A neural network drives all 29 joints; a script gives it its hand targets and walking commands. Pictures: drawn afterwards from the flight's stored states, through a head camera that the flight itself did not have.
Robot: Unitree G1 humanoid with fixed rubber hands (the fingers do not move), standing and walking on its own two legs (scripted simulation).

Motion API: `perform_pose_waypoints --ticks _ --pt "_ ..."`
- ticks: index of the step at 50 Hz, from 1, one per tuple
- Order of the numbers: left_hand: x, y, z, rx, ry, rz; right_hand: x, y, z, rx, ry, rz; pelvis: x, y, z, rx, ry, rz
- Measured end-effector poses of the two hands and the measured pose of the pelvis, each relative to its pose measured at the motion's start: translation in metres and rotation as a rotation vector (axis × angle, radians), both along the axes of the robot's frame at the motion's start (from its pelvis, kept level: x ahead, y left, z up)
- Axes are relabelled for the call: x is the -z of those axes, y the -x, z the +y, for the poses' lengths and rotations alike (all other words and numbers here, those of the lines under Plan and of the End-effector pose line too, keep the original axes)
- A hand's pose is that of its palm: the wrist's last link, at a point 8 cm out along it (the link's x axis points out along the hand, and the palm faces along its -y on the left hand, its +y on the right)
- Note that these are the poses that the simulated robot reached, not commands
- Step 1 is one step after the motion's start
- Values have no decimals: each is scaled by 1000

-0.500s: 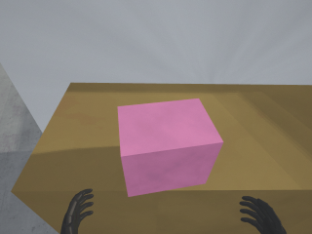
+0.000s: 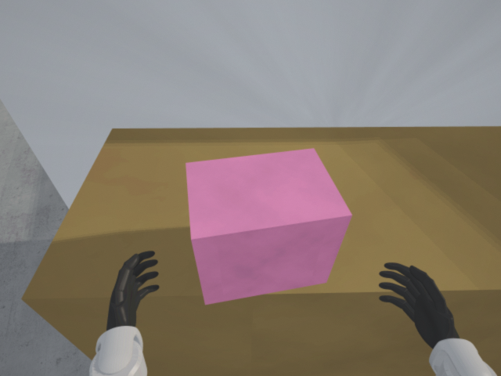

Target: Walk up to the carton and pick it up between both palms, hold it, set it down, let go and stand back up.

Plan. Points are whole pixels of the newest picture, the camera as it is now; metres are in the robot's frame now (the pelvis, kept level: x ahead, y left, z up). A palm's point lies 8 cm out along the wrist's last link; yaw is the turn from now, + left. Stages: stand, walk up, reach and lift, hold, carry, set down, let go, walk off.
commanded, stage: reach and lift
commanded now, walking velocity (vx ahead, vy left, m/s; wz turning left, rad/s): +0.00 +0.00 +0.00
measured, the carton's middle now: (259, 226) +0.40 +0.01 +0.02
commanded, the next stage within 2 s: none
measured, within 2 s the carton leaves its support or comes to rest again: neither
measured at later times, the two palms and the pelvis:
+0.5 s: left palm (118, 262) +0.26 +0.21 +0.10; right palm (416, 258) +0.30 -0.23 +0.08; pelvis +0.01 +0.00 +0.00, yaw +0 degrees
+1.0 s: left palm (106, 221) +0.30 +0.23 +0.14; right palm (406, 192) +0.38 -0.21 +0.15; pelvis +0.00 -0.01 +0.00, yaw +0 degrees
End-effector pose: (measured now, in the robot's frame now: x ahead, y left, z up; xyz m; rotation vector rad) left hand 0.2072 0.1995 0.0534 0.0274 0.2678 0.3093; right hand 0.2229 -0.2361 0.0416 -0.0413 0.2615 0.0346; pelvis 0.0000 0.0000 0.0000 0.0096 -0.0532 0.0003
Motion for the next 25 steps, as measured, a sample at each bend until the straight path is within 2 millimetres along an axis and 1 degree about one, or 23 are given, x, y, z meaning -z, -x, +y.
perform_pose_waypoints --ticks 4,12,15,18,21,25 --pt "-13 -11 1 8 14 -14 -8 -16 4 -6 -6 -6 -1 0 0 -2 0 -3" --pt "-22 -17 13 0 24 9 -27 -39 18 -34 -18 -40 -1 -5 0 -9 1 -5" --pt "-28 -21 18 -1 13 7 -31 -48 18 -23 -22 -41 -1 -7 1 -6 2 -3" --pt "-35 -30 20 0 9 10 -31 -59 15 -8 -25 -24 -1 -8 2 -7 2 1" --pt "-41 -38 18 21 17 16 -32 -69 13 0 -27 -15 -1 -9 4 -8 4 11" --pt "-50 -52 13 50 11 15 -40 -82 10 4 -32 -34 -1 -11 4 -4 5 17"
